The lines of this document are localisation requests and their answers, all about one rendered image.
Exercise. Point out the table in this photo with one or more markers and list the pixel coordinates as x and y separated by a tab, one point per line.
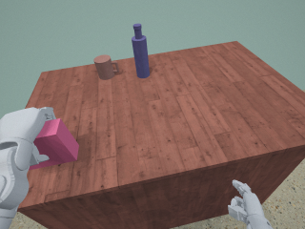
162	151

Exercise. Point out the robot left forearm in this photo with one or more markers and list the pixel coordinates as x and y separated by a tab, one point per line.
15	161

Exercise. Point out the sponge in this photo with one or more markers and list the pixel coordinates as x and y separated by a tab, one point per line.
56	142

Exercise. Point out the robot left hand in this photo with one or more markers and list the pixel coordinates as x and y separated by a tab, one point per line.
27	124

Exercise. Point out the robot right hand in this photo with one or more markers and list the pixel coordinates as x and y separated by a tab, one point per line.
249	205

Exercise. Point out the robot right forearm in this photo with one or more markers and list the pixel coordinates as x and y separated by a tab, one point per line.
257	222

